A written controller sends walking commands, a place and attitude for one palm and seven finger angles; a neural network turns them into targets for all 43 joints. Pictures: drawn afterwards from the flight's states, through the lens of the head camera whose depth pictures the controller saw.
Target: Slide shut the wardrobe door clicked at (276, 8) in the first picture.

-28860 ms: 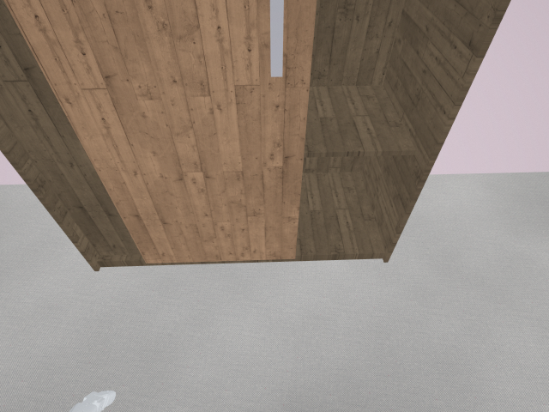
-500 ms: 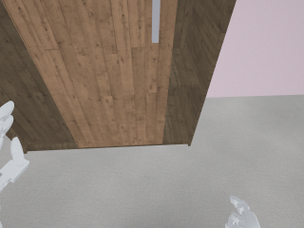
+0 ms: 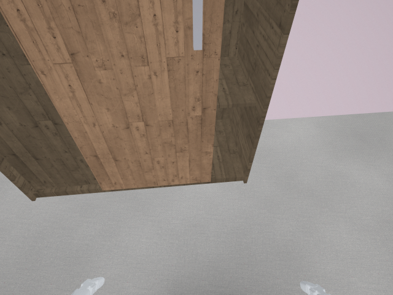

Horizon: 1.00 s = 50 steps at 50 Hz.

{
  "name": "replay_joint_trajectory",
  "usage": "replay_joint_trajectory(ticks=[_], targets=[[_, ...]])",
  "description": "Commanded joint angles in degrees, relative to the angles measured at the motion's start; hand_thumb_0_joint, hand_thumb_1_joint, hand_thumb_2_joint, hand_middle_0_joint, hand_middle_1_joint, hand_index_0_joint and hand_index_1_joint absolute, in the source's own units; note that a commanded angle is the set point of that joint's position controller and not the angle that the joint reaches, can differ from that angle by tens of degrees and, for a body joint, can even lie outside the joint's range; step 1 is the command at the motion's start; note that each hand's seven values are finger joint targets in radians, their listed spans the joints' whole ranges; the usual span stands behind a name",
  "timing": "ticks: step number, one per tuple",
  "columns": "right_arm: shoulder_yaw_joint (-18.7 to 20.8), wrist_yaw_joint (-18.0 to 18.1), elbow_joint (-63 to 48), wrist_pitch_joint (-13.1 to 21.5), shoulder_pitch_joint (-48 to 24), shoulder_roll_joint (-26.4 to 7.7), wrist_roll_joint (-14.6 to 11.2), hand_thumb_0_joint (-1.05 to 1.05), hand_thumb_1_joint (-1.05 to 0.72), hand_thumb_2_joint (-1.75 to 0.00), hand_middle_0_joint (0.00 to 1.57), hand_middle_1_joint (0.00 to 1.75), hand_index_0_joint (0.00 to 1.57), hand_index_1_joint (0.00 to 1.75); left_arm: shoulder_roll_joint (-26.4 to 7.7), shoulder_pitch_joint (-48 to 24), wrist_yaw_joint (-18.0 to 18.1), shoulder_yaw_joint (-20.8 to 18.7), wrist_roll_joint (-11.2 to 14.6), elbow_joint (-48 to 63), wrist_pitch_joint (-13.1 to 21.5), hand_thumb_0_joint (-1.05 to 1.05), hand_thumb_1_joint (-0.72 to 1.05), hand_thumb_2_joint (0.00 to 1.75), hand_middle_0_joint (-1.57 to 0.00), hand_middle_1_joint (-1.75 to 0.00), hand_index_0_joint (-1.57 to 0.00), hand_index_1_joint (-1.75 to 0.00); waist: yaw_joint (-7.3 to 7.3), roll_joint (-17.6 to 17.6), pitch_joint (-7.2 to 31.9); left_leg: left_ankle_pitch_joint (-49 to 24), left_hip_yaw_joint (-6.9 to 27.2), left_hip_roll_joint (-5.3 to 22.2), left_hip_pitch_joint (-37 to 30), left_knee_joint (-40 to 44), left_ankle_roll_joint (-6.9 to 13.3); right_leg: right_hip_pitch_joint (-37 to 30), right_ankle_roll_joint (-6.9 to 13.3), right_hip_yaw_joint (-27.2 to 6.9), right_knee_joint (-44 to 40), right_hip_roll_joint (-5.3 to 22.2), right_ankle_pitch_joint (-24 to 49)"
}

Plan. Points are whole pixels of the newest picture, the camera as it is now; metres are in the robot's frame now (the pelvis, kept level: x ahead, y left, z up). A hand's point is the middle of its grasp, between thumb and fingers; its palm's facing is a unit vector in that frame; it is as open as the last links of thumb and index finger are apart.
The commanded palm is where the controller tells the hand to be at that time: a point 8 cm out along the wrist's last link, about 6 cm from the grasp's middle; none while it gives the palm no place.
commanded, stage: let the arm hang, fingers relaxed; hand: left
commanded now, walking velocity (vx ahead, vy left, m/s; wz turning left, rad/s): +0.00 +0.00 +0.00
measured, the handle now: out of the picture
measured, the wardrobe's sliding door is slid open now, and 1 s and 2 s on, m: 0.20 0.20 0.20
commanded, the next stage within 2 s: look to check the result in 0.86 s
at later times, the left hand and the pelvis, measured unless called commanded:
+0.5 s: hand out of the picture +0.05 +0.24 -0.15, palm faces -0.04 -0.95 -0.31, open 7.3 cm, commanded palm none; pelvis +0.01 +0.01 +0.02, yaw -1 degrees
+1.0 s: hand out of the picture +0.11 +0.20 -0.15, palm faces -0.07 -0.97 -0.25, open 7.4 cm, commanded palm none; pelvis +0.05 +0.00 +0.02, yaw -1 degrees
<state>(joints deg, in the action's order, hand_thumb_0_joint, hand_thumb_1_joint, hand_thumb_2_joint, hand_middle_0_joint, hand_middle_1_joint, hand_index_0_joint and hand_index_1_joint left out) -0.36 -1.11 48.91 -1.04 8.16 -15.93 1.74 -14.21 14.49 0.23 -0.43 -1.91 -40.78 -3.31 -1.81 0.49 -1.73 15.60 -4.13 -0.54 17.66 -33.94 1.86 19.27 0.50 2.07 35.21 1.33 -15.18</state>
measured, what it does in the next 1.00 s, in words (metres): stands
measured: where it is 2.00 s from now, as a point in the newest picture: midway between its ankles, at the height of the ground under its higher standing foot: outside the picture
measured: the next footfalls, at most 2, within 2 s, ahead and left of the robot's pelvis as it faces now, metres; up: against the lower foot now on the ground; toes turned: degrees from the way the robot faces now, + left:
none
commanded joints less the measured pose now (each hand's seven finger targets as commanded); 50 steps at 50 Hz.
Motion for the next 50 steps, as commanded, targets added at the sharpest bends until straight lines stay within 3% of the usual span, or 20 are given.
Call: replay_joint_trajectory(ticks=[1,3,6,10,16,24,27,31,47,50], targets=[[2.1,0.8,-1.0,-0.1,-0.1,-6.5,0.0,0.00,-0.90,-0.90,0.20,0.30,0.20,0.30,-10.5,-2.5,1.0,-1.9,0.3,-2.2,3.2,0.00,0.90,0.90,-0.20,-0.30,-0.20,-0.30,0.70,1.1,1.0,3.6,7.4,4.3,-0.8,10.7,0.8,-1.6,2.3,-10.1,-14.4,5.4,-3.8],[2.1,1.1,1.2,-0.2,1.3,-6.1,-0.1,0.00,-0.90,-0.90,0.20,0.30,0.20,0.30,-9.9,-2.4,1.0,-1.8,0.4,-6.1,3.3,0.00,0.90,0.90,-0.20,-0.30,-0.20,-0.30,0.70,3.7,0.9,6.2,8.0,5.0,-1.1,12.4,1.0,-1.6,2.2,-9.5,-15.8,4.6,-7.5],[2.8,1.6,4.1,-0.2,3.0,-6.1,0.0,0.00,-0.90,-0.90,0.20,0.30,0.20,0.30,-9.3,-0.5,1.1,-2.4,0.5,-10.9,3.6,0.00,0.90,0.90,-0.20,-0.30,-0.20,-0.30,1.14,7.3,2.9,7.7,8.2,5.4,-1.6,13.2,1.3,-4.2,2.6,-8.9,-16.7,4.0,-6.7],[3.3,2.2,7.2,0.1,5.7,-6.0,-0.4,0.00,-0.90,-0.90,0.20,0.30,0.20,0.30,-8.9,-0.9,1.2,-2.3,0.7,-15.2,3.8,0.00,0.90,0.90,-0.20,-0.30,-0.20,-0.30,0.90,1.8,3.4,4.6,8.6,5.9,-3.3,13.1,1.5,-5.2,2.9,-8.5,-18.2,4.3,-4.6],[3.3,2.7,10.5,0.5,6.5,-6.9,-0.5,0.00,-0.90,-0.90,0.20,0.30,0.20,0.30,-8.4,-1.4,1.3,-1.9,0.9,-19.4,3.7,0.00,0.90,0.90,-0.20,-0.30,-0.20,-0.30,1.29,0.2,1.0,2.4,9.8,7.8,-3.2,16.1,1.7,-6.5,2.6,-6.7,-17.3,3.8,0.4],[2.9,2.5,12.6,0.9,4.0,-7.1,-0.4,0.00,-0.90,-0.90,0.20,0.30,0.20,0.30,-9.1,-3.9,1.4,-1.7,0.8,-21.5,3.6,0.00,0.90,0.90,-0.20,-0.30,-0.20,-0.30,1.63,0.5,0.7,-2.8,9.5,8.4,-5.6,17.7,1.4,-7.9,1.9,-6.2,-16.3,4.1,5.5],[2.8,2.3,12.7,0.8,3.1,-7.4,-0.5,0.00,-0.90,-0.90,0.20,0.30,0.20,0.30,-9.6,-5.1,1.5,-1.6,0.7,-21.6,3.9,0.00,0.90,0.90,-0.20,-0.30,-0.20,-0.30,1.49,-1.7,1.1,-5.9,8.9,8.3,-7.1,17.2,1.2,-8.2,1.7,-6.5,-16.8,4.4,7.6],[2.5,2.1,13.2,0.7,1.3,-6.8,-0.4,0.00,-0.90,-0.90,0.20,0.30,0.20,0.30,-9.3,-6.9,1.5,-1.4,0.7,-21.4,3.9,0.00,0.90,0.90,-0.20,-0.30,-0.20,-0.30,1.33,-0.4,-0.2,-6.5,8.5,8.0,-7.9,18.0,0.8,-7.7,1.3,-6.8,-17.5,4.6,7.6],[2.1,2.6,14.0,1.1,0.1,-6.4,-0.6,0.00,-0.90,-0.90,0.20,0.30,0.20,0.30,-8.6,-7.0,1.8,-1.4,0.9,-21.3,4.4,0.00,0.90,0.90,-0.20,-0.30,-0.20,-0.30,1.01,-0.9,4.4,-17.7,6.2,8.2,-14.2,16.3,0.1,-11.5,1.2,-7.0,-17.2,5.2,18.8],[2.0,2.8,14.5,1.1,0.5,-6.2,-0.5,0.00,-0.90,-0.90,0.20,0.30,0.20,0.30,-8.1,-6.7,1.8,-1.4,1.0,-21.6,4.3,0.00,0.90,0.90,-0.20,-0.30,-0.20,-0.30,0.95,0.3,4.5,-18.2,5.8,8.3,-14.8,16.3,0.0,-11.9,1.2,-6.9,-17.4,5.3,19.1]])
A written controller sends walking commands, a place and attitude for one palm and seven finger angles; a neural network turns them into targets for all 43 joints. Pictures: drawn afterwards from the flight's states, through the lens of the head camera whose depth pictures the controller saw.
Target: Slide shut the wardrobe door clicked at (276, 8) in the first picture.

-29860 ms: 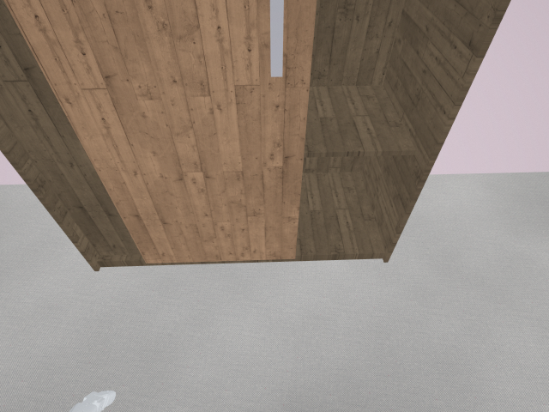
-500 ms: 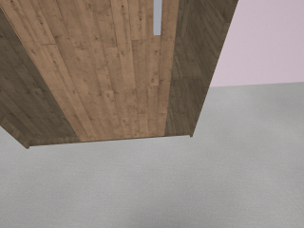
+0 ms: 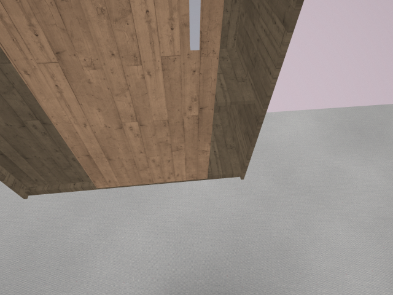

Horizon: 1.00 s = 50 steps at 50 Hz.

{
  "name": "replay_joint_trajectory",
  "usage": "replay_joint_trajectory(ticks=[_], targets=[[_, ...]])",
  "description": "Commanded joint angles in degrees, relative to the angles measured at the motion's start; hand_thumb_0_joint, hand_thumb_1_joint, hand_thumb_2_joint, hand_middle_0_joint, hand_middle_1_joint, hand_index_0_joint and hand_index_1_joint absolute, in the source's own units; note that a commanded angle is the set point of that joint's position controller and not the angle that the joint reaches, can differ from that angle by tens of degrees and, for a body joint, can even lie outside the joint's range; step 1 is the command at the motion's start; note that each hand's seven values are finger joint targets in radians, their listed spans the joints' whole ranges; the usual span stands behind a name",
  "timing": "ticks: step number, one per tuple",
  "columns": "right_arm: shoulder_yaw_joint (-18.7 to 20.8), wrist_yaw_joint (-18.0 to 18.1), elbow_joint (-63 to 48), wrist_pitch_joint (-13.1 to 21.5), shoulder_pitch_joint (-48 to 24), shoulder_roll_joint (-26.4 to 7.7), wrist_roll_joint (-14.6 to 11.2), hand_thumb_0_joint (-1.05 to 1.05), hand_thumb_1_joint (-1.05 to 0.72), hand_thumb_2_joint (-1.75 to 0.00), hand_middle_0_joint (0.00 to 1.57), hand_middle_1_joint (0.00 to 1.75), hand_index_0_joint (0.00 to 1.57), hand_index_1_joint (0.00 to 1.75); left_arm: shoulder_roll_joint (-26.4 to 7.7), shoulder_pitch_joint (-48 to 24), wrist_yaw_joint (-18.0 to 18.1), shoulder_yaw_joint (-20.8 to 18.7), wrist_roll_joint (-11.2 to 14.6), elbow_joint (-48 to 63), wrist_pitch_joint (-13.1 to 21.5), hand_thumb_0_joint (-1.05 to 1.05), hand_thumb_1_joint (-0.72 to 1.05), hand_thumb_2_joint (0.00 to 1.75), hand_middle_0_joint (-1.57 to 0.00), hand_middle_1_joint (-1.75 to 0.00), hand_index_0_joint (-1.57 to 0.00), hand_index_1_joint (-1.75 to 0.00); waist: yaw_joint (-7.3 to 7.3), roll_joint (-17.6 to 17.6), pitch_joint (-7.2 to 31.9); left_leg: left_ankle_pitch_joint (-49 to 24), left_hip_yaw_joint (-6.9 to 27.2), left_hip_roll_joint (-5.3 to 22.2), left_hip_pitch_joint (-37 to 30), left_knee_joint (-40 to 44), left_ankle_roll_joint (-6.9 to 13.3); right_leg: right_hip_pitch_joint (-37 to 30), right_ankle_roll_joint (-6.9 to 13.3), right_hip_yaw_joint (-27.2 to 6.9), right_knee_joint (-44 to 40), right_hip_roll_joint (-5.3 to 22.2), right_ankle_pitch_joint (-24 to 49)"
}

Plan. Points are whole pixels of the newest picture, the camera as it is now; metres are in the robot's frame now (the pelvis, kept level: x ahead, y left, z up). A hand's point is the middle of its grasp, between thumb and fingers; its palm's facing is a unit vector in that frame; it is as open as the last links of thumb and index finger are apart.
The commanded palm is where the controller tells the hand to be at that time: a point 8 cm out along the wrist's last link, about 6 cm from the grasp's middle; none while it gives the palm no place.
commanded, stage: look to check the result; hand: left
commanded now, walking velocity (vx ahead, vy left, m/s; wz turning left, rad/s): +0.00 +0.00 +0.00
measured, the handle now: out of the picture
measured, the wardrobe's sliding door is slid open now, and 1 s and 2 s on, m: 0.20 0.20 0.20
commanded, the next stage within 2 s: turn to face it in 0.48 s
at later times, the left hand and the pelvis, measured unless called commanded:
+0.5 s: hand out of the picture +0.08 +0.21 -0.17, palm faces -0.04 -0.96 -0.27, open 7.4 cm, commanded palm none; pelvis +0.02 +0.00 +0.00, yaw +0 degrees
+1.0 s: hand out of the picture +0.05 +0.20 -0.18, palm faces +0.03 -0.97 -0.25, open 7.4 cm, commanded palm none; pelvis +0.01 +0.00 -0.01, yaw +3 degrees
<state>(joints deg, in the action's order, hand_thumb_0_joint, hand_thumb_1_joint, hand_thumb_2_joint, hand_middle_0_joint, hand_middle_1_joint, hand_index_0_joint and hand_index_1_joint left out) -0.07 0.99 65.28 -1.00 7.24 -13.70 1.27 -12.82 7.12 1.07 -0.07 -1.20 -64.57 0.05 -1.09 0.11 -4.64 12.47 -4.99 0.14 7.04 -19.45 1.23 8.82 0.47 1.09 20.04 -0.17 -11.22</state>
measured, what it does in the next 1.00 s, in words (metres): stands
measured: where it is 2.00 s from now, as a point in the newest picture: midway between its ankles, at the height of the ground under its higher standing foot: (214, 287)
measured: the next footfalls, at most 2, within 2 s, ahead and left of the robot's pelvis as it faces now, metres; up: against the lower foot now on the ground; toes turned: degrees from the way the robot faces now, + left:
left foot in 1.68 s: +0.26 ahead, +0.09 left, +0.00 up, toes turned +11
right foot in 1.96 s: +0.30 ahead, -0.22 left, +0.00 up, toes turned -1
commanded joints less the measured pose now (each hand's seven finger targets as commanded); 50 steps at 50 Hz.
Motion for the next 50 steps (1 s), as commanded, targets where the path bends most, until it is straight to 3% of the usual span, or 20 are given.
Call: replay_joint_trajectory(ticks=[1,13,28,30,35,42,50], targets=[[1.7,0.8,-1.9,1.1,1.4,-8.4,-0.1,0.00,-0.90,-0.90,0.20,0.30,0.20,0.30,-9.6,0.9,0.9,-1.7,0.3,2.0,1.0,0.00,0.90,0.90,-0.20,-0.30,-0.20,-0.30,0.29,0.6,7.5,-15.5,6.7,7.6,-4.4,1.7,0.6,-1.6,1.4,-6.1,-2.3,6.8,15.9],[1.7,1.0,-1.3,1.0,2.0,-8.9,-0.2,0.00,-0.90,-0.90,0.20,0.30,0.20,0.30,-10.1,1.4,1.0,-1.8,0.4,1.5,1.1,0.00,0.90,0.90,-0.20,-0.30,-0.20,-0.30,0.15,-0.8,6.2,-15.5,6.4,7.7,-4.8,1.9,0.6,-1.9,1.6,-6.2,-3.0,6.8,17.5],[1.9,1.0,-1.7,1.3,1.4,-10.3,-0.1,0.00,-0.90,-0.90,0.20,0.30,0.20,0.30,-11.5,0.4,0.9,-2.0,0.4,2.3,1.3,0.00,0.90,0.90,-0.20,-0.30,-0.20,-0.30,0.10,-0.1,6.7,-17.5,6.1,7.9,-6.0,2.3,0.6,-2.9,1.7,-6.4,-3.1,7.0,19.6],[1.8,1.0,-1.7,1.3,1.2,-10.4,-0.1,0.00,-0.90,-0.90,0.20,0.30,0.20,0.30,-11.5,0.0,0.9,-2.0,0.4,2.3,1.2,0.00,0.90,0.90,-0.20,-0.30,-0.20,-0.30,0.18,0.1,5.4,-16.7,6.2,7.9,-5.3,2.9,0.5,-2.4,1.7,-6.2,-3.4,6.9,18.2],[1.2,0.7,-1.5,0.7,2.4,-7.4,0.0,0.00,-0.90,-0.90,0.20,0.30,0.20,0.30,-8.9,1.6,1.1,-1.5,0.6,2.2,0.5,0.00,0.90,0.90,-0.20,-0.30,-0.20,-0.30,0.33,0.1,5.7,-17.2,6.7,7.6,-4.3,1.9,0.3,-2.6,0.8,-4.9,-1.9,7.3,16.5],[1.4,0.7,-2.1,-0.1,3.4,-6.9,-0.2,0.00,-0.90,-0.90,0.20,0.30,0.20,0.30,-8.9,2.8,1.4,-1.9,0.6,3.0,-0.2,0.00,0.90,0.90,-0.20,-0.30,-0.20,-0.30,0.61,-0.5,5.5,-17.9,7.7,7.1,-1.7,-1.2,0.3,-2.2,0.7,-3.5,1.2,7.7,16.0],[2.3,0.7,-2.9,-0.7,3.9,-5.8,-0.1,0.00,-0.90,-0.90,0.20,0.30,0.20,0.30,-8.3,3.9,1.6,-2.6,0.5,3.7,-0.5,0.00,0.90,0.90,-0.20,-0.30,-0.20,-0.30,0.80,0.0,4.7,-14.0,9.4,6.2,2.7,-3.9,0.7,-2.0,1.6,-2.7,3.3,8.9,13.4]])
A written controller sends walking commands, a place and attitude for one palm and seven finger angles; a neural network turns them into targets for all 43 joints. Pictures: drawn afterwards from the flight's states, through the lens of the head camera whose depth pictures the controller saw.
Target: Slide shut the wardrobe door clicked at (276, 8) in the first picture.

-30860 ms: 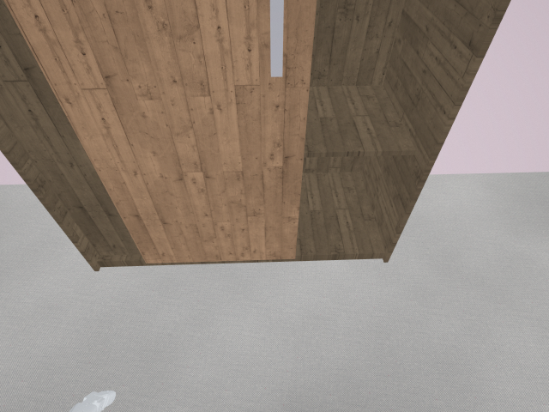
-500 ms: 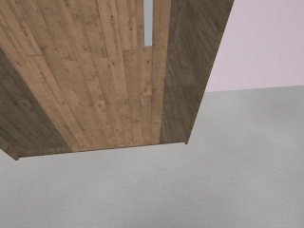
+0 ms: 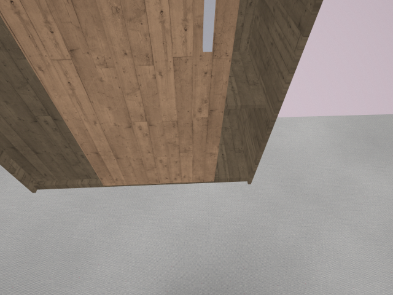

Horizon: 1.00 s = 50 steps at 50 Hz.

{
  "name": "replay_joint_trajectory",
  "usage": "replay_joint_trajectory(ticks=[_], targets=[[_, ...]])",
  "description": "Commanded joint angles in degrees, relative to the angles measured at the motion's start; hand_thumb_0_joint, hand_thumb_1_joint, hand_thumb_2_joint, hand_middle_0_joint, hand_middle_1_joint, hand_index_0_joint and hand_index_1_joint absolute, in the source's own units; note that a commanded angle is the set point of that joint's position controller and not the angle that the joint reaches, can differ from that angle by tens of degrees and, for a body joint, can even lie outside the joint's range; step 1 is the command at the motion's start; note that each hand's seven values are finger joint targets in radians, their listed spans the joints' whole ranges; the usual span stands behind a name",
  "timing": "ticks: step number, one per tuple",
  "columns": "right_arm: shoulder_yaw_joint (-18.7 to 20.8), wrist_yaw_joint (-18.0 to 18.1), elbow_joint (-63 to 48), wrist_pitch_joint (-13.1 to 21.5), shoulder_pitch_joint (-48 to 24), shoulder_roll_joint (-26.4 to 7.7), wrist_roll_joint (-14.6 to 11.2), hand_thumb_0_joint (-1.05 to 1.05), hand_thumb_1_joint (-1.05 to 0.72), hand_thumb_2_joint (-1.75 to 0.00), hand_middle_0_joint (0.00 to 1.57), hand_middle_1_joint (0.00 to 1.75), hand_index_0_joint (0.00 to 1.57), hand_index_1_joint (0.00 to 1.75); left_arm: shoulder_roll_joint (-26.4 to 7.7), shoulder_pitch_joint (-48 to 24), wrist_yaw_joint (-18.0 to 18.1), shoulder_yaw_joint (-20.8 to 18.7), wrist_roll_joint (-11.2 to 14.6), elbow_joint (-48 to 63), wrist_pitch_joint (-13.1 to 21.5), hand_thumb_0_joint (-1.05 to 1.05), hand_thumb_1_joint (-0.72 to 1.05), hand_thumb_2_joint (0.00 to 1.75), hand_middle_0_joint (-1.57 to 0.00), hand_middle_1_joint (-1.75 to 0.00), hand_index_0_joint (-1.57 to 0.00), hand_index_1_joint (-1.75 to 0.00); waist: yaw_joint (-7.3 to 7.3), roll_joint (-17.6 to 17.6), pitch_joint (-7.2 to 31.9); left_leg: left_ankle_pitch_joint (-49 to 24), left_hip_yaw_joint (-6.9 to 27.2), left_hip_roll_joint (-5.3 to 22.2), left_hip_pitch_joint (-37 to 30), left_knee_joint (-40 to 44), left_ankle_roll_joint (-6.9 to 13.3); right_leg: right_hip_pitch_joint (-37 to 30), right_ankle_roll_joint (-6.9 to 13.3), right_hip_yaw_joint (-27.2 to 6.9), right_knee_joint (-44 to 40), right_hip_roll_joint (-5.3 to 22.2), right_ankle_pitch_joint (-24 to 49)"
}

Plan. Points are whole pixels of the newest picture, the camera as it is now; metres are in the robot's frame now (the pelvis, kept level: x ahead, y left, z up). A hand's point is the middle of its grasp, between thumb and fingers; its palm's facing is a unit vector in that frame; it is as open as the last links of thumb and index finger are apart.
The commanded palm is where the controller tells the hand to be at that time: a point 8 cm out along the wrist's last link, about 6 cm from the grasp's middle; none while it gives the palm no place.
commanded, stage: take the last steps up to it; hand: left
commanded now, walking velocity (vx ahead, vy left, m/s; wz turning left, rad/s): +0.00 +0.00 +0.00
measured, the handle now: out of the picture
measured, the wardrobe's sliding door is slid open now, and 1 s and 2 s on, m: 0.20 0.20 0.20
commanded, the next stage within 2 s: come to a stop and stand still in 0.82 s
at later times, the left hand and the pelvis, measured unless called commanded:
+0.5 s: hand out of the picture +0.04 +0.14 -0.18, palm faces +0.07 -0.97 -0.21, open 7.4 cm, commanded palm none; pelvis +0.07 -0.05 -0.01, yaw +2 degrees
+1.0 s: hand (159, 243) +0.26 +0.11 -0.18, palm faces +0.03 -0.97 -0.26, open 7.3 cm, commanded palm none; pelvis +0.21 -0.10 -0.02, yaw +1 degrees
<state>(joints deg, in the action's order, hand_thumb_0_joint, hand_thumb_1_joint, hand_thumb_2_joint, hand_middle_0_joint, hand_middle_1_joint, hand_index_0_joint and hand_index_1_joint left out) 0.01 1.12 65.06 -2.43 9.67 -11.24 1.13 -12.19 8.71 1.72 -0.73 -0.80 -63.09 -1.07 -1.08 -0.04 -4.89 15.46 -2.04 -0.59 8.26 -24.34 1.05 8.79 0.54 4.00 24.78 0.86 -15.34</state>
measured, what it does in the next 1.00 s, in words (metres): walks ahead: left foot, then right foot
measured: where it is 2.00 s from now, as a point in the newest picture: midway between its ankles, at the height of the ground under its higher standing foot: (208, 289)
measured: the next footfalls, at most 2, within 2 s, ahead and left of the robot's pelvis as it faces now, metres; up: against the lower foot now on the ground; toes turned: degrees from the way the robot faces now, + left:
left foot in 0.68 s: +0.26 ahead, +0.08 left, +0.00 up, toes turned +8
right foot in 0.96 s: +0.28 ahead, -0.24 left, +0.00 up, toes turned -4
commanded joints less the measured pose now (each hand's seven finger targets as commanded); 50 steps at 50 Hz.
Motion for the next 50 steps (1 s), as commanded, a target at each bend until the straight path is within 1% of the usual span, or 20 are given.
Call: replay_joint_trajectory(ticks=[1,5,9,13,16,17,18,19,23,31,32,34,35,37,38,41,45,46,48,50], targets=[[2.1,0.6,-2.6,0.7,1.4,-7.9,0.0,0.00,-0.90,-0.90,0.20,0.30,0.20,0.30,-8.6,2.1,0.9,-1.8,0.1,2.2,0.5,0.00,0.90,0.90,-0.20,-0.30,-0.20,-0.30,0.72,0.0,4.2,-15.8,7.0,6.8,1.9,1.3,1.0,-1.3,1.6,-5.6,-1.7,7.6,15.9],[2.0,0.2,-1.7,0.9,2.9,-7.2,0.9,0.00,-0.90,-0.90,0.20,0.30,0.20,0.30,-6.3,3.4,-0.2,-1.2,-0.5,0.8,0.8,0.00,0.90,0.90,-0.20,-0.30,-0.20,-0.30,0.17,0.8,1.5,9.3,9.8,7.7,1.8,6.4,2.8,4.3,1.2,-5.4,-5.1,4.5,-11.6],[3.1,0.3,-1.0,1.4,6.2,-9.4,1.3,0.00,-0.90,-0.90,0.20,0.30,0.20,0.30,-4.9,4.2,-1.3,-1.3,-0.9,0.8,1.1,0.00,0.90,0.90,-0.20,-0.30,-0.20,-0.30,-0.86,6.1,-3.1,19.8,19.1,14.4,0.6,12.9,6.6,11.8,1.0,-1.4,4.8,0.8,-10.7],[4.2,1.0,-0.2,2.9,11.2,-10.5,1.4,0.00,-0.90,-0.90,0.20,0.30,0.20,0.30,-4.2,2.8,-2.3,-1.9,-0.8,2.6,1.8,0.00,0.90,0.90,-0.20,-0.30,-0.20,-0.30,-2.11,8.9,-1.2,-2.2,21.7,19.6,-8.8,10.1,11.0,19.1,0.8,-1.7,14.1,1.2,-12.5],[3.9,1.4,-0.9,3.4,8.0,-9.6,1.2,0.00,-0.90,-0.90,0.20,0.30,0.20,0.30,-3.9,8.2,-2.7,-2.9,-0.4,1.1,2.4,0.00,0.90,0.90,-0.20,-0.30,-0.20,-0.30,1.84,5.8,1.3,-11.8,12.2,15.7,-0.3,1.0,6.7,4.0,1.2,-1.4,2.7,1.3,-5.1],[3.7,1.3,-2.2,3.5,5.6,-8.2,0.8,0.00,-0.90,-0.90,0.20,0.30,0.20,0.30,-5.3,14.4,-2.5,-3.5,-0.6,-0.9,2.7,0.00,0.90,0.90,-0.20,-0.30,-0.20,-0.30,4.65,-1.8,2.9,-7.7,5.5,9.9,9.7,-8.5,3.6,-8.2,2.4,-5.3,-4.8,3.2,0.3],[2.9,0.9,-4.8,3.8,3.0,-3.7,0.0,0.00,-0.90,-0.90,0.20,0.30,0.20,0.30,-10.2,21.4,-1.7,-4.7,-0.9,-3.1,2.8,0.00,0.90,0.90,-0.20,-0.30,-0.20,-0.30,6.64,-18.3,3.1,8.0,-3.6,1.2,23.9,-22.1,0.3,-17.7,6.7,-22.6,-12.3,15.2,2.8],[3.2,0.7,-5.7,3.6,-0.6,-4.9,0.2,0.00,-0.90,-0.90,0.20,0.30,0.20,0.30,-9.9,23.5,-1.0,-4.3,-0.5,-4.4,2.7,0.00,0.90,0.90,-0.20,-0.30,-0.20,-0.30,7.37,-15.7,0.1,20.3,-1.0,1.7,29.5,-33.2,0.2,-16.3,11.7,-29.6,-14.0,20.8,4.5],[3.8,-0.4,-4.6,2.5,-0.8,-3.3,0.7,0.00,-0.90,-0.90,0.20,0.30,0.20,0.30,-5.4,13.4,-0.1,-3.2,-1.0,-1.4,3.0,0.00,0.90,0.90,-0.20,-0.30,-0.20,-0.30,1.58,-3.0,-6.6,10.8,0.5,7.6,27.3,-37.8,-1.0,-1.7,13.7,-19.1,-15.6,16.3,-0.9],[3.4,-0.5,-4.8,3.8,1.4,-2.4,0.7,0.00,-0.90,-0.90,0.20,0.30,0.20,0.30,-5.5,14.8,-0.8,-3.1,-0.5,-3.0,3.6,0.00,0.90,0.90,-0.20,-0.30,-0.20,-0.30,-0.75,-3.9,1.3,-1.8,-8.2,3.2,9.0,-9.7,-0.4,-5.2,8.7,-6.0,-2.6,8.7,32.6],[3.9,-0.2,-2.8,4.2,8.4,-3.7,0.7,0.00,-0.90,-0.90,0.20,0.30,0.20,0.30,-5.6,13.8,-1.0,-3.1,-0.3,-2.6,3.4,0.00,0.90,0.90,-0.20,-0.30,-0.20,-0.30,-3.67,-3.8,5.1,-6.9,-7.3,3.1,-1.2,-4.9,0.5,-1.7,6.9,-3.7,6.1,6.8,32.9],[6.0,1.1,0.6,4.8,20.6,-13.5,1.6,0.00,-0.90,-0.90,0.20,0.30,0.20,0.30,-0.7,12.8,-1.6,-2.0,0.0,1.0,2.8,0.00,0.90,0.90,-0.20,-0.30,-0.20,-0.30,-6.77,17.8,10.4,-17.5,26.3,28.9,-19.0,5.9,12.2,22.0,1.5,1.6,37.2,-2.3,-14.7],[5.6,1.5,0.3,4.0,20.0,-14.4,1.1,0.00,-0.90,-0.90,0.20,0.30,0.20,0.30,-2.5,10.5,-1.2,-2.2,-0.8,2.4,2.3,0.00,0.90,0.90,-0.20,-0.30,-0.20,-0.30,-6.20,12.6,8.5,-11.9,31.0,32.6,-12.6,10.0,15.7,22.8,2.0,-5.1,46.2,-0.3,-19.7],[4.7,1.1,-3.4,3.9,10.7,-11.1,1.0,0.00,-0.90,-0.90,0.20,0.30,0.20,0.30,-2.2,8.0,-1.5,-2.6,-1.5,3.8,1.9,0.00,0.90,0.90,-0.20,-0.30,-0.20,-0.30,-1.87,4.2,-0.9,1.6,25.2,28.3,3.9,13.5,13.1,23.8,1.0,-7.3,46.1,4.6,-13.6],[4.1,1.2,-4.3,4.2,6.9,-8.9,1.1,0.00,-0.90,-0.90,0.20,0.30,0.20,0.30,-1.3,8.5,-2.2,-3.0,-1.5,3.2,1.5,0.00,0.90,0.90,-0.20,-0.30,-0.20,-0.30,0.04,8.8,-3.7,3.5,19.5,25.0,9.3,14.9,10.5,21.4,0.2,-7.0,42.0,6.4,-10.8],[4.1,1.0,-6.0,4.4,2.5,-8.6,1.3,0.00,-0.90,-0.90,0.20,0.30,0.20,0.30,-0.8,10.9,-3.2,-3.2,-0.6,3.0,0.4,0.00,0.90,0.90,-0.20,-0.30,-0.20,-0.30,1.99,12.7,0.7,-0.5,7.4,18.4,11.3,12.3,7.0,11.5,-0.9,-3.1,24.8,5.6,-8.8],[5.5,0.2,-7.0,2.6,0.7,-11.0,1.4,0.00,-0.90,-0.90,0.20,0.30,0.20,0.30,-1.9,14.3,-3.0,-3.1,-0.7,1.5,0.7,0.00,0.90,0.90,-0.20,-0.30,-0.20,-0.30,3.79,3.9,4.8,16.7,4.4,14.6,15.8,5.2,3.2,-2.0,-2.0,3.8,8.4,0.6,-5.2],[5.3,-0.1,-7.4,2.0,-0.2,-9.2,1.2,0.00,-0.90,-0.90,0.20,0.30,0.20,0.30,-3.5,16.3,-2.6,-3.4,-0.9,1.2,0.9,0.00,0.90,0.90,-0.20,-0.30,-0.20,-0.30,5.16,-1.7,2.5,19.3,1.4,10.0,19.6,-1.2,1.2,-3.6,-1.8,0.8,0.5,1.5,-7.6],[3.8,-0.9,-9.4,0.9,-1.2,-2.5,0.2,0.00,-0.90,-0.90,0.20,0.30,0.20,0.30,-10.3,13.6,-1.1,-3.9,-1.0,2.7,1.5,0.00,0.90,0.90,-0.20,-0.30,-0.20,-0.30,4.73,-20.3,-0.2,16.6,-2.6,2.5,23.3,-21.3,-1.2,3.8,6.2,-25.3,-19.5,19.2,-22.5],[3.3,-0.9,-6.9,1.5,2.7,-2.0,0.3,0.00,-0.90,-0.90,0.20,0.30,0.20,0.30,-10.1,4.9,-1.0,-3.7,-1.0,5.1,1.6,0.00,0.90,0.90,-0.20,-0.30,-0.20,-0.30,0.42,-7.4,1.1,11.6,-0.5,4.1,15.7,-23.1,-1.1,7.0,8.2,-19.6,-13.9,17.2,-5.7]])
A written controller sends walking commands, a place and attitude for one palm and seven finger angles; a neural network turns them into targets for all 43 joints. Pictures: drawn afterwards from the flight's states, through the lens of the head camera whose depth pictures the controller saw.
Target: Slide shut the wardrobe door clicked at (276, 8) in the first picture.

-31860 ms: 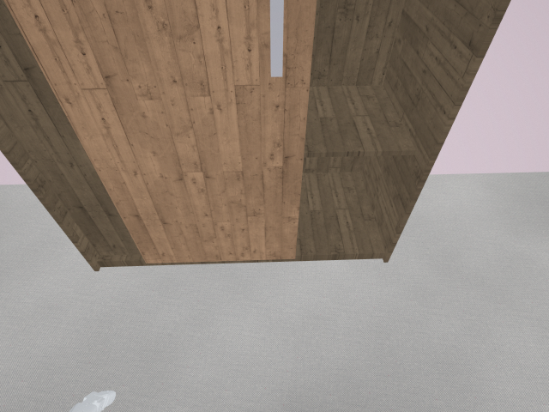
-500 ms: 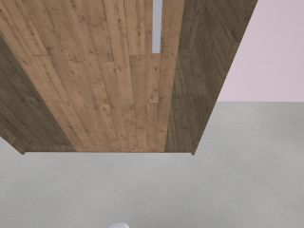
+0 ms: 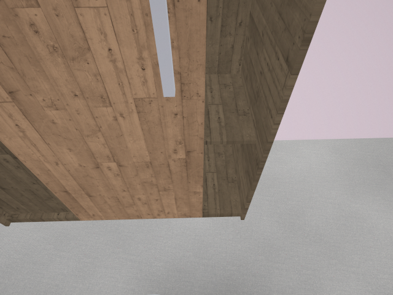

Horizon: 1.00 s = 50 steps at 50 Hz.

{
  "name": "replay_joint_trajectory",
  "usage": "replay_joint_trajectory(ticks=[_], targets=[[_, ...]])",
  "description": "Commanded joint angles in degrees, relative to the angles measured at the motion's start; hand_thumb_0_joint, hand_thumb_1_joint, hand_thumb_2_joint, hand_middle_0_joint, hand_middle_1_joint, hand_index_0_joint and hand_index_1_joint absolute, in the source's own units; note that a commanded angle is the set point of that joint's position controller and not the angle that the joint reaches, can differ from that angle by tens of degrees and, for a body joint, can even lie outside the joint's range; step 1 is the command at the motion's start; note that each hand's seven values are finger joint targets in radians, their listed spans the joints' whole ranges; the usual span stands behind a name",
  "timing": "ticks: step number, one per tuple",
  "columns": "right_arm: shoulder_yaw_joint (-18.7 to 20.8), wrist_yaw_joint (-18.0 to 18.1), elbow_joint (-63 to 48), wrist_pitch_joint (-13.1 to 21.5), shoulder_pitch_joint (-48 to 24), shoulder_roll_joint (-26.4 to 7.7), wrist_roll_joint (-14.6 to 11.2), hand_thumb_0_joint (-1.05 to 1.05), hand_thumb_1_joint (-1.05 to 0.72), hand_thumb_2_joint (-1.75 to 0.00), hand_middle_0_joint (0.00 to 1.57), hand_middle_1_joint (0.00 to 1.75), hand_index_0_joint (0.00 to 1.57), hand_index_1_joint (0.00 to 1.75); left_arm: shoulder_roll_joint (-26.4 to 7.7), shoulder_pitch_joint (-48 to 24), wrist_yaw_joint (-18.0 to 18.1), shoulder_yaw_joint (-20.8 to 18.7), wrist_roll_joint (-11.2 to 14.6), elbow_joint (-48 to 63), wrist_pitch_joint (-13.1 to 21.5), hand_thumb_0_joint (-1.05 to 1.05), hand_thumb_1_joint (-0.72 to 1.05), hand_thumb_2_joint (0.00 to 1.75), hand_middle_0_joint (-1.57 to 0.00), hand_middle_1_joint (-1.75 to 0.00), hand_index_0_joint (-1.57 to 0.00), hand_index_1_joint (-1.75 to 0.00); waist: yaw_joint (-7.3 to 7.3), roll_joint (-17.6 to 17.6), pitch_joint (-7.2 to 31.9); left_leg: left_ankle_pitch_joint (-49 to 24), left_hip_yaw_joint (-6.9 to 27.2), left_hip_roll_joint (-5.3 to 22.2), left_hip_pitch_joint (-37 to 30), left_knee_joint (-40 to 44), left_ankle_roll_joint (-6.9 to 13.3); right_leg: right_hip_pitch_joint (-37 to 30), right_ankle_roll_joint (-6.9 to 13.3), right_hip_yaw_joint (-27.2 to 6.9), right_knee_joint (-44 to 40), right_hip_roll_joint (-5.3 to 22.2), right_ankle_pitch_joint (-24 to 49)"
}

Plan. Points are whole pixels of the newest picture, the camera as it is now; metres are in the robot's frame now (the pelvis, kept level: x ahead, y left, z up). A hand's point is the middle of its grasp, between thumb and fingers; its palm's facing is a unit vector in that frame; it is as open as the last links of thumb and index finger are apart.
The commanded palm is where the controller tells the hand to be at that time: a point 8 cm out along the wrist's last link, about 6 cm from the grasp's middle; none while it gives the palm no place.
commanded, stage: come to a stop and stand still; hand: left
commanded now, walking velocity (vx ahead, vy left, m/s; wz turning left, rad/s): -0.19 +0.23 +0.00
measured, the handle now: (163, 30) +0.53 +0.09 +0.26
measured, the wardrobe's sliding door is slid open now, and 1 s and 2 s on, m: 0.20 0.20 0.20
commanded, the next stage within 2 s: none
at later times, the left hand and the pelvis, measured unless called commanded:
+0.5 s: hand out of the picture +0.11 +0.22 -0.16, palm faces +0.00 -0.96 -0.28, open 7.4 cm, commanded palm none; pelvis +0.04 +0.01 +0.01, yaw -1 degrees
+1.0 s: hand out of the picture +0.06 +0.26 -0.15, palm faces -0.02 -0.97 -0.23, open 7.4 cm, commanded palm none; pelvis +0.01 +0.08 +0.01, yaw -2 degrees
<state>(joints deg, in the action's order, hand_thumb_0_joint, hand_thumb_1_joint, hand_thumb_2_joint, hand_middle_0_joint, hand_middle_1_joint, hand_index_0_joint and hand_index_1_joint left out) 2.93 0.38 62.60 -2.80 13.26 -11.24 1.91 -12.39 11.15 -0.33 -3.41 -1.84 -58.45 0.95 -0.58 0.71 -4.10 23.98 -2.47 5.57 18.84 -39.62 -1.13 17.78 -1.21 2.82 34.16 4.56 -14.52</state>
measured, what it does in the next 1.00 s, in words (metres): steps on the spot: left foot, then right foot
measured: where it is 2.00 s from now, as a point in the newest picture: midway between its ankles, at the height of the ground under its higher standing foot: outside the picture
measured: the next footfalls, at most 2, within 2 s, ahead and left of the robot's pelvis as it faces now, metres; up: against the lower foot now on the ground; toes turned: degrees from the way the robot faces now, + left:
left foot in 0.52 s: +0.08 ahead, +0.15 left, +0.00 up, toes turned +2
right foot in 0.72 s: +0.05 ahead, -0.05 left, +0.00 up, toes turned -2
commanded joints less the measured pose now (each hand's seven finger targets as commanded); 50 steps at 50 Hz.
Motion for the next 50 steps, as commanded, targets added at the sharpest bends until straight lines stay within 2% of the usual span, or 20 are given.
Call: replay_joint_trajectory(ticks=[1,4,8,10,12,15,18,22,23,24,26,27,30,33,36,37,40,44,47,50], targets=[[0.1,0.1,-2.7,1.8,1.8,-2.0,-0.6,0.00,-0.90,-0.90,0.20,0.30,0.20,0.30,-8.7,-0.1,1.3,-0.9,0.2,1.1,-0.1,0.00,0.90,0.90,-0.20,-0.30,-0.20,-0.30,-1.44,-7.3,0.9,0.3,0.4,-1.6,1.4,-3.8,0.7,-1.5,8.6,-13.5,-19.1,10.9,4.7],[0.2,0.7,-0.8,2.9,5.5,-5.5,-1.1,0.00,-0.90,-0.90,0.20,0.30,0.20,0.30,-7.0,0.3,2.0,-0.6,1.2,0.9,-0.5,0.00,0.90,0.90,-0.20,-0.30,-0.20,-0.30,-0.94,-3.8,5.2,-33.5,1.6,0.3,-9.0,13.0,1.2,-6.7,3.4,-4.4,-3.7,5.0,32.4],[1.7,2.0,-2.6,1.7,2.6,-9.4,-0.7,0.00,-0.90,-0.90,0.20,0.30,0.20,0.30,-7.9,1.8,2.8,-0.8,1.2,1.5,-1.3,0.00,0.90,0.90,-0.20,-0.30,-0.20,-0.30,0.50,6.5,5.8,-59.1,-0.7,3.7,-15.3,7.1,2.5,-3.5,2.1,-2.5,1.1,2.3,32.0],[2.2,2.1,-3.8,1.0,1.7,-9.2,-0.9,0.00,-0.90,-0.90,0.20,0.30,0.20,0.30,-10.0,3.2,2.8,-1.5,1.2,1.2,-1.2,0.00,0.90,0.90,-0.20,-0.30,-0.20,-0.30,1.38,2.2,8.3,-50.9,-2.6,1.4,-11.5,1.5,1.0,-8.7,3.7,-5.8,-0.1,5.3,43.9],[2.1,1.4,-6.0,0.2,-1.2,-7.5,-1.3,0.00,-0.90,-0.90,0.20,0.30,0.20,0.30,-12.7,5.7,2.9,-2.2,0.6,0.1,-1.4,0.00,0.90,0.90,-0.20,-0.30,-0.20,-0.30,3.78,-12.7,7.6,-2.0,-3.3,-6.2,3.4,-10.2,-1.4,-18.4,10.8,-13.9,-7.1,15.9,65.4],[2.4,1.0,-7.1,-0.9,-4.8,-6.3,-1.2,0.00,-0.90,-0.90,0.20,0.30,0.20,0.30,-10.9,1.9,3.5,-2.5,0.1,2.1,-2.5,0.00,0.90,0.90,-0.20,-0.30,-0.20,-0.30,3.23,-10.1,4.1,6.1,3.9,-6.3,10.1,-22.3,-1.1,-17.2,13.3,-12.5,-10.7,16.5,54.8],[2.3,0.4,-7.4,-0.7,-4.4,-6.9,-1.3,0.00,-0.90,-0.90,0.20,0.30,0.20,0.30,-11.4,-1.2,3.5,-2.8,0.2,4.0,-2.4,0.00,0.90,0.90,-0.20,-0.30,-0.20,-0.30,1.98,-15.3,6.3,2.4,2.9,-4.7,7.1,-14.5,-1.9,-18.0,11.3,-8.4,-10.3,13.8,48.7],[2.0,0.0,-6.7,0.0,-0.8,-6.7,-1.3,0.00,-0.90,-0.90,0.20,0.30,0.20,0.30,-12.4,-3.4,3.1,-2.9,0.0,5.0,-2.3,0.00,0.90,0.90,-0.20,-0.30,-0.20,-0.30,-0.38,-10.7,6.1,-6.3,0.8,-4.5,-4.0,3.8,-1.2,-11.0,8.7,-8.3,-7.7,12.7,34.5],[1.5,0.1,-12.3,3.6,1.8,-7.2,-2.5,0.00,-0.90,-0.90,0.20,0.30,0.20,0.30,-11.2,-1.6,5.1,-1.6,0.9,7.3,-0.3,0.00,0.90,0.90,-0.20,-0.30,-0.20,-0.30,-3.01,-2.5,23.7,-12.0,-2.8,-4.9,-5.6,12.8,-1.6,-25.6,5.4,-9.6,2.0,10.3,60.2],[1.3,0.1,-13.3,3.9,1.7,-7.2,-1.8,0.00,-0.90,-0.90,0.20,0.30,0.20,0.30,-11.3,0.2,4.6,-1.2,1.2,9.6,-0.3,0.00,0.90,0.90,-0.20,-0.30,-0.20,-0.30,-1.74,-0.2,24.4,-23.3,-0.8,-4.1,-11.7,16.2,1.2,-19.8,3.6,-4.6,9.0,6.6,43.9],[2.3,0.5,-14.7,2.9,0.9,-13.0,-1.1,0.00,-0.90,-0.90,0.20,0.30,0.20,0.30,-6.0,1.9,3.7,0.3,1.5,8.7,-1.6,0.00,0.90,0.90,-0.20,-0.30,-0.20,-0.30,-0.86,16.2,20.4,-56.3,12.8,10.9,-22.2,12.6,10.1,4.4,1.4,-2.7,15.7,-1.8,-15.9],[1.6,0.6,-16.2,2.2,1.0,-12.8,-0.5,0.00,-0.90,-0.90,0.20,0.30,0.20,0.30,-5.0,2.3,3.5,0.5,1.0,9.6,-2.8,0.00,0.90,0.90,-0.20,-0.30,-0.20,-0.30,-0.45,14.7,14.7,-51.0,11.0,11.5,-17.3,13.0,13.1,6.7,1.5,-3.3,20.4,-2.4,-19.1],[-0.4,0.9,-16.4,2.6,-3.7,-8.4,-0.3,0.00,-0.90,-0.90,0.20,0.30,0.20,0.30,-5.0,1.5,2.9,1.1,1.0,8.0,-2.9,0.00,0.90,0.90,-0.20,-0.30,-0.20,-0.30,1.71,17.1,0.6,-42.9,7.2,6.5,1.1,16.7,10.7,2.5,1.5,-3.4,19.3,-2.1,-14.8],[-0.5,0.3,-17.5,2.3,-6.1,-9.2,-0.4,0.00,-0.90,-0.90,0.20,0.30,0.20,0.30,-4.7,8.0,1.9,1.4,0.8,5.9,-2.6,0.00,0.90,0.90,-0.20,-0.30,-0.20,-0.30,5.08,4.9,-0.5,-11.0,6.6,4.1,9.3,17.0,8.5,-6.7,1.2,-0.6,4.8,-2.9,-3.9],[-0.6,0.0,-17.2,1.0,0.8,-5.7,-1.2,0.00,-0.90,-0.90,0.20,0.30,0.20,0.30,-10.4,4.1,2.0,1.4,0.3,8.4,-0.9,0.00,0.90,0.90,-0.20,-0.30,-0.20,-0.30,-0.21,-15.9,-0.9,3.2,0.8,-5.7,0.7,2.8,2.4,8.5,9.5,-23.5,-18.7,11.6,-19.3],[-0.3,-0.2,-15.9,0.8,2.5,-6.2,-0.8,0.00,-0.90,-0.90,0.20,0.30,0.20,0.30,-10.9,1.2,2.2,1.4,0.4,10.0,-1.1,0.00,0.90,0.90,-0.20,-0.30,-0.20,-0.30,-1.70,-10.0,-0.2,0.3,1.1,-5.9,-5.6,-0.9,2.3,13.5,11.8,-22.6,-21.1,12.6,-23.8],[-0.6,-0.3,-13.2,1.3,7.6,-5.1,-1.0,0.00,-0.90,-0.90,0.20,0.30,0.20,0.30,-8.8,-2.4,2.6,1.1,0.5,11.3,-1.1,0.00,0.90,0.90,-0.20,-0.30,-0.20,-0.30,-3.21,-18.6,0.1,-4.3,1.2,-5.2,-9.6,2.2,2.9,17.3,8.2,-14.3,-18.0,6.4,-23.3],[-0.7,0.2,-12.4,3.7,7.1,-7.4,-0.1,0.00,-0.90,-0.90,0.20,0.30,0.20,0.30,-4.7,2.9,2.1,1.6,1.1,10.4,-2.0,0.00,0.90,0.90,-0.20,-0.30,-0.20,-0.30,-0.49,6.9,-1.9,7.2,16.3,4.9,1.2,27.7,5.8,7.3,2.5,-4.2,-1.0,-2.8,-10.4],[-1.0,0.8,-12.7,4.0,2.2,-7.6,-0.6,0.00,-0.90,-0.90,0.20,0.30,0.20,0.30,-3.6,7.8,1.7,1.7,0.4,7.0,-2.4,0.00,0.90,0.90,-0.20,-0.30,-0.20,-0.30,3.17,6.3,-1.5,7.8,16.5,5.6,8.3,30.4,8.0,-1.2,2.8,-3.4,4.6,-2.8,-4.8],[-1.4,1.2,-10.9,4.4,3.8,-6.9,-0.7,0.00,-0.90,-0.90,0.20,0.30,0.20,0.30,-2.0,8.6,1.4,2.0,0.7,5.0,-1.9,0.00,0.90,0.90,-0.20,-0.30,-0.20,-0.30,2.64,3.6,2.9,0.6,13.1,4.0,1.5,27.6,7.2,-2.0,2.7,-3.9,-1.0,-2.5,-2.0]])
